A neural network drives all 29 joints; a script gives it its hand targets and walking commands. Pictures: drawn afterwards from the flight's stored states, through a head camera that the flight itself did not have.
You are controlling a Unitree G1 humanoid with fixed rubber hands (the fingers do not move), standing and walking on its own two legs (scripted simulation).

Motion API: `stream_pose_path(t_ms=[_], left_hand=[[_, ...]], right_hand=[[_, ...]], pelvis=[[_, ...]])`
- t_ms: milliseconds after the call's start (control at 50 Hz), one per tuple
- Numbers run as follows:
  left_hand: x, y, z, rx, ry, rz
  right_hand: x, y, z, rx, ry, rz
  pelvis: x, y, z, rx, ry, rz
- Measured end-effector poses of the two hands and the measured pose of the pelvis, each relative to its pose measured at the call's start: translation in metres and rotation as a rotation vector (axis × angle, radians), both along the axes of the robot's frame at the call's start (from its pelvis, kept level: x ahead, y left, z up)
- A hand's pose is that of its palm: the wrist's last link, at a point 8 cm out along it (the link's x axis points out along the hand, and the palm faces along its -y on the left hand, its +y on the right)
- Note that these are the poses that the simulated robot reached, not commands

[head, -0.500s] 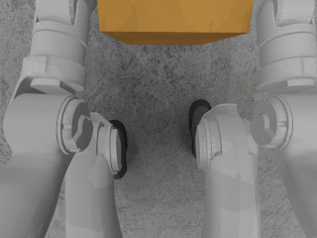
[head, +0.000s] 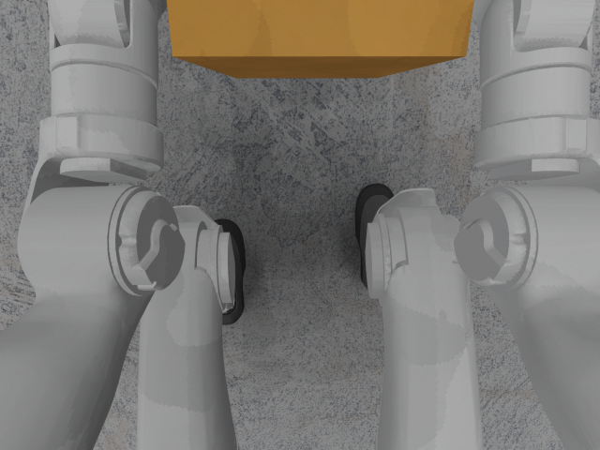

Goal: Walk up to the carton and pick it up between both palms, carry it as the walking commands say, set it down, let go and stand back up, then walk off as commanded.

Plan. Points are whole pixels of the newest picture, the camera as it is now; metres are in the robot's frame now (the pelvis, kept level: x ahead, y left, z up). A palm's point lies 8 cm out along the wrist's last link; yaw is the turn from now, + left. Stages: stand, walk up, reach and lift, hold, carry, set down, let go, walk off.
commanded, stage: reach and lift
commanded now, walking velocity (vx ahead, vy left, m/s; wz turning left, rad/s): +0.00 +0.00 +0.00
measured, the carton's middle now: out of the picture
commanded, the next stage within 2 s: none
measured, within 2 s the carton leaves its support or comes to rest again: neither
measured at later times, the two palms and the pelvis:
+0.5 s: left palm out of the picture +0.57 +0.10 -0.06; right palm out of the picture +0.54 -0.20 -0.07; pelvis -0.01 +0.00 +0.04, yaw +0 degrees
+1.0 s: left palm out of the picture +0.55 +0.10 +0.01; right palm out of the picture +0.52 -0.19 +0.00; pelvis -0.02 +0.00 +0.09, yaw +0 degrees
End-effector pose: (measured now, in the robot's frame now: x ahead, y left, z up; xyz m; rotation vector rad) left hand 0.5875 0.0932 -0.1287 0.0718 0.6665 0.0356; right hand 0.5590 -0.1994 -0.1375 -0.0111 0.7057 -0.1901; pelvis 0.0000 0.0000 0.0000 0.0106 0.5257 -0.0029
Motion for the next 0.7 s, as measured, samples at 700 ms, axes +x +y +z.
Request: stream_pose_path(t_ms=[700], left_hand=[[-0.022, 0.003, 0.093, -0.024, -0.026, 0.005]], right_hand=[[-0.023, 0.002, 0.094, 0.016, -0.037, -0.017]], pelvis=[[-0.014, 0.003, 0.061, 0.001, -0.067, -0.006]])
